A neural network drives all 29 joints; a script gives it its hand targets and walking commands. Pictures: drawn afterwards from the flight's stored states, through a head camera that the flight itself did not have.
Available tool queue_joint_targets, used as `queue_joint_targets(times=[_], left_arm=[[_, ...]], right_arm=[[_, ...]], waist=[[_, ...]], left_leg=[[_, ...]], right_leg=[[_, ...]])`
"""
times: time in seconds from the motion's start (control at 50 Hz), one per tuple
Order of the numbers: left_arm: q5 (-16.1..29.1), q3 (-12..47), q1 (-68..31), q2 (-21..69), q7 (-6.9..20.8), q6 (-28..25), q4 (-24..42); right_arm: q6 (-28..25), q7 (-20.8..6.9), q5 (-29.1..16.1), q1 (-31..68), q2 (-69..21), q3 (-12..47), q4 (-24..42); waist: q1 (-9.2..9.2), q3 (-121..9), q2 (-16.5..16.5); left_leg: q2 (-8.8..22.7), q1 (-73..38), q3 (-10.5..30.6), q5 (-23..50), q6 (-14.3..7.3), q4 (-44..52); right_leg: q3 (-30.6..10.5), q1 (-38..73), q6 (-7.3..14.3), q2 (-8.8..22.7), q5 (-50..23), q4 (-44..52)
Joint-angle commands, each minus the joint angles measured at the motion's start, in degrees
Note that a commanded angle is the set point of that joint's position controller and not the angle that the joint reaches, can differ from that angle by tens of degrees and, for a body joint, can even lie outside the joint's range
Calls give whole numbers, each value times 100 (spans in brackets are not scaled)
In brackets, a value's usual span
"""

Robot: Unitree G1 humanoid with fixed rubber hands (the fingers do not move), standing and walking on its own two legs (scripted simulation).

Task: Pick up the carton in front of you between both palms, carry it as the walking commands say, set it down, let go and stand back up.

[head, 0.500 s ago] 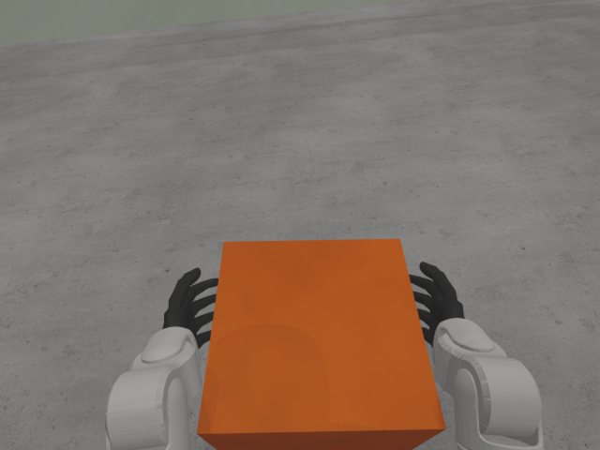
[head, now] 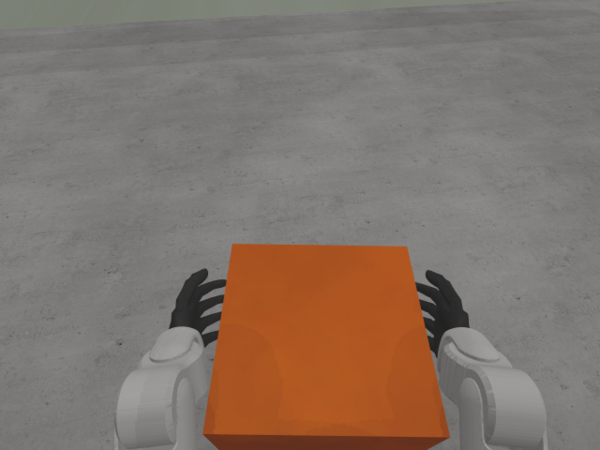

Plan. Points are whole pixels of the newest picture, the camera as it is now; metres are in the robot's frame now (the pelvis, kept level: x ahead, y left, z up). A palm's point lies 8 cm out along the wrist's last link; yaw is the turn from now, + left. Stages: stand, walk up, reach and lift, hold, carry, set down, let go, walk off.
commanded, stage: carry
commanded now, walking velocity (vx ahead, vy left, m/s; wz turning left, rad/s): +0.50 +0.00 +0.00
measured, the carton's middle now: (316, 364) +0.23 +0.00 +0.00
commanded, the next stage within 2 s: hold in 1.60 s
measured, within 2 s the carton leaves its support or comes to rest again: neither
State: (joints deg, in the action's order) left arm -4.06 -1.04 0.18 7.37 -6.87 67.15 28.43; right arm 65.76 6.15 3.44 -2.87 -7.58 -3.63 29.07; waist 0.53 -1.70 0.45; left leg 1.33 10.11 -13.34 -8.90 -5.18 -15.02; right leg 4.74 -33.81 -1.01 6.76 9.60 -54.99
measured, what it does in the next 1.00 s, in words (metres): walks ahead: right foot, then left foot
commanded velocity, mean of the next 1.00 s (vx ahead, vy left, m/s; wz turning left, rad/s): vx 0.07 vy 0.00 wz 0.00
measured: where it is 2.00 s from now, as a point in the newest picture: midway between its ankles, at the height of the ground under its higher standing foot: (296, 414)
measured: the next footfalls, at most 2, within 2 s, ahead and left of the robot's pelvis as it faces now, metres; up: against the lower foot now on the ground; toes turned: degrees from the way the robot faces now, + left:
right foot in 0.30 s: +0.39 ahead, -0.11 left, +0.00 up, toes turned +5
left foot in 0.64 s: +0.39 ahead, +0.12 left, +0.00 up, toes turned -4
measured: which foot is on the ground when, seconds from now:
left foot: down 0.00-0.32, up 0.34-0.62, down 0.64-1.00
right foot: up 0.00-0.28, down 0.30-1.00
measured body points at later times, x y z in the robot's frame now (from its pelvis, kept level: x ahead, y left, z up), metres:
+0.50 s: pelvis +0.27 -0.05 -0.01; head +0.30 -0.07 +0.44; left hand +0.52 +0.13 +0.06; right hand +0.54 -0.18 +0.04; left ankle +0.22 +0.09 -0.72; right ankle +0.35 -0.10 -0.75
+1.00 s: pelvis +0.37 -0.01 -0.02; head +0.34 -0.01 +0.43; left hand +0.63 +0.15 +0.06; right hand +0.63 -0.15 +0.05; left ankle +0.36 +0.10 -0.75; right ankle +0.35 -0.10 -0.75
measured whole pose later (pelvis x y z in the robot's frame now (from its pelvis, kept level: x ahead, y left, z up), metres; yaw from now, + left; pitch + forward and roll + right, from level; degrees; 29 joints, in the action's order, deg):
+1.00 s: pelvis +0.37 -0.01 -0.02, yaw +2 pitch +2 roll +0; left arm -6.9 -4.5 -5.1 7.3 -4.1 65.4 16.3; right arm 64.7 3.7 7.0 4.1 -7.3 -4.6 15.8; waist -0.1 -7.1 0.2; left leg 4.3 15.1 -9.9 -15.3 0.4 -28.6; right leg 10.6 -14.0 1.6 2.6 16.8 -28.6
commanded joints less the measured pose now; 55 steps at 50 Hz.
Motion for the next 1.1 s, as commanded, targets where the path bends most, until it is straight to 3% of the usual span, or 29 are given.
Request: queue_joint_targets(times=[0.0, 0.06, 0.12, 0.14, 0.2, 0.22, 0.26, 0.28, 0.3, 0.32, 0.34, 0.36, 0.38, 0.42, 0.44, 0.5, 0.56, 0.6, 0.62, 0.64, 0.66, 0.72, 0.84, 0.86, 0.92, 0.94, 1.02, 1.04, 1.08], left_arm=[[1836, 4074, -2067, 5256, 901, -165, 629], [1860, 4082, -2094, 4893, 855, -76, 940], [1902, 3969, -2193, 4608, 876, 66, 1048], [1899, 3904, -2280, 4500, 885, 103, 1084], [1869, 3720, -2062, 4301, 886, 264, 931], [1920, 3668, -2189, 4335, 902, 288, 864], [1890, 3604, -2023, 4340, 935, 318, 645], [1838, 3609, -2222, 4314, 977, 332, 733], [1847, 3509, -2133, 4302, 1018, 362, 489], [1861, 3556, -1894, 4413, 1051, 340, 293], [1948, 3578, -1975, 4738, 1087, 243, 448], [1998, 3572, -2171, 4950, 1118, 190, 367], [2000, 3547, -2251, 5173, 1136, 126, 376], [2133, 3683, -2393, 5388, 1194, 14, 440], [2104, 3737, -2429, 5382, 1197, -30, 613], [2044, 3739, -2176, 5180, 1211, -75, 569], [2010, 3702, -2111, 5066, 1174, -19, 509], [2069, 3670, -2361, 4905, 1166, 20, 663], [1961, 3620, -2349, 4858, 1138, 65, 635], [1844, 3552, -2413, 4636, 1101, 116, 602], [1896, 3530, -2373, 4635, 1073, 189, 684], [1784, 3429, -2453, 4339, 1037, 351, 292], [1695, 3459, -2745, 4438, 1117, 193, -298], [1644, 3460, -2723, 4440, 1153, 144, -388], [1443, 3315, -2814, 4463, 1249, -164, -710], [1395, 3342, -2796, 4434, 1259, -299, -729], [1157, 3153, -2823, 4340, 1362, -805, -1149], [1183, 3189, -2882, 4394, 1376, -956, -1204], [1061, 3030, -2821, 4359, 1397, -1224, -1453]], right_arm=[[-23, -1155, -1919, 2270, -4712, 4024, 810], [35, -1107, -1991, 2256, -4465, 4014, 972], [171, -1013, -1852, 2258, -4279, 3903, 912], [221, -999, -1909, 2341, -4247, 3931, 852], [353, -927, -1909, 2350, -4166, 3950, 869], [394, -915, -1838, 2302, -4214, 3888, 738], [435, -915, -1807, 2347, -4181, 3839, 711], [456, -929, -1754, 2348, -4103, 3836, 535], [454, -948, -1739, 2449, -4188, 3912, 603], [472, -983, -1736, 2235, -4218, 3911, 606], [431, -992, -1840, 2497, -4562, 4032, 693], [406, -991, -1799, 2557, -4775, 4069, 406], [317, -1009, -1864, 2817, -5091, 4217, 614], [190, -995, -1826, 2776, -5233, 4227, 595], [140, -988, -1847, 2572, -5361, 4223, 532], [79, -935, -1770, 2466, -5233, 4224, 564], [145, -953, -1720, 2524, -4932, 4189, 722], [217, -960, -1818, 2746, -4888, 4274, 818], [274, -968, -1886, 2850, -4783, 4194, 885], [340, -950, -1872, 2833, -4650, 4151, 701], [357, -957, -1927, 2901, -4552, 4113, 797], [498, -944, -1743, 2652, -4336, 3785, 133], [323, -1061, -1605, 2947, -4327, 3633, -413], [251, -1077, -1528, 2941, -4355, 3650, -520], [-49, -1176, -1401, 2992, -4462, 3631, -800], [-169, -1208, -1354, 3056, -4374, 3565, -817], [-697, -1266, -1005, 2967, -4252, 3394, -1254], [-849, -1279, -985, 2941, -4245, 3262, -1341], [-1098, -1298, -861, 3032, -4229, 3242, -1432]], waist=[[1, -1218, 668], [-3, -1016, 735], [24, -705, 602], [43, -601, 391], [11, -504, 816], [26, -629, 818], [-94, -1059, 630], [-181, -1245, 399], [-191, -1976, -745], [-237, -2465, -1395], [-167, -2510, -1301], [-140, -2490, -958], [-109, -2210, -740], [-60, -2102, -455], [-61, -2140, -451], [-99, -2056, -736], [-94, -1894, -713], [-52, -1735, -616], [-69, -1629, -598], [-81, -1547, -274], [-115, -1437, -113], [-57, -1169, 342], [-71, -1274, 33], [-53, -1486, 190], [-64, -1677, 91], [-61, -1576, 218], [-58, -1709, -61], [-64, -1777, 106], [-59, -1653, -16]], left_leg=[[1360, -1688, 1022, 1639, -70, 649], [1246, -1792, 745, 1996, -53, 602], [1303, -1956, 794, 2177, -252, 586], [1338, -2114, 846, 2252, -275, 545], [1212, -1698, 360, 3693, 26, 323], [1089, -1801, 193, 4470, 178, -176], [869, -1468, -197, 4692, 398, -1716], [604, -676, -62, 3466, 677, -2646], [312, 770, 186, 145, 775, -3854], [-298, 1496, 534, -2277, 815, -5069], [-62, 1487, 1120, -2433, 715, -5362], [204, 1323, 1349, -2232, 607, -5014], [381, 1261, 1403, -1910, 556, -4443], [383, 762, 1199, -1530, 559, -3221], [280, 470, 1041, -1574, 598, -2813], [194, 564, 809, -1479, 702, -1913], [254, 415, 531, -478, 683, -1202], [468, -21, 514, 473, 768, -759], [619, -137, 546, 504, 781, -687], [888, -99, 725, 547, 789, -663], [939, 157, 826, 795, 772, -889], [924, 357, 849, 958, 671, -892], [926, 190, 878, 1868, 634, -1061], [929, 85, 902, 1745, 573, -1123], [947, 50, 901, 1914, 528, -1142], [960, 29, 909, 1976, 501, -1179], [946, -26, 867, 1934, 517, -1184], [932, -50, 847, 1820, 489, -1193], [943, -45, 851, 1541, 493, -1136]], right_leg=[[191, -851, -99, 26, -414, 281], [324, -950, -80, -2, -748, 831], [386, -876, 35, -32, -808, 1468], [395, -871, 59, -72, -727, 1607], [668, 376, 187, -345, -1163, 2545], [924, 874, 213, -578, -1099, 2590], [1387, 2335, 136, -930, -1767, 3492], [601, 3429, 99, -265, -3068, 3757], [-695, 5066, 678, 1099, -5405, 2686], [-1975, 5428, 1492, 1739, -5647, 3188], [-1719, 4935, 1544, 1695, -5320, 3411], [-1322, 4436, 1254, 1548, -4337, 3628], [-971, 3968, 1027, 1342, -3941, 3883], [-357, 3441, 740, 1026, -3258, 4015], [-265, 3256, 734, 1009, -2676, 4152], [-200, 3335, 894, 880, -2028, 4213], [63, 3128, 752, 702, -1874, 3800], [218, 2677, 566, 539, -1381, 3598], [172, 2380, 498, 519, -1017, 3549], [150, 2375, 394, 500, -744, 3452], [203, 2369, 287, 292, -690, 3444], [-2, 2332, 267, 303, -1198, 3207], [20, 2318, 206, 261, -1638, 2912], [-34, 2404, 245, 248, -1575, 2937], [-12, 2553, 216, 274, -1587, 2820], [-46, 2499, 244, 268, -1607, 2843], [21, 2462, 167, 228, -1510, 2758], [-25, 2419, 186, 228, -1424, 2791], [-41, 2307, 192, 237, -1285, 2832]])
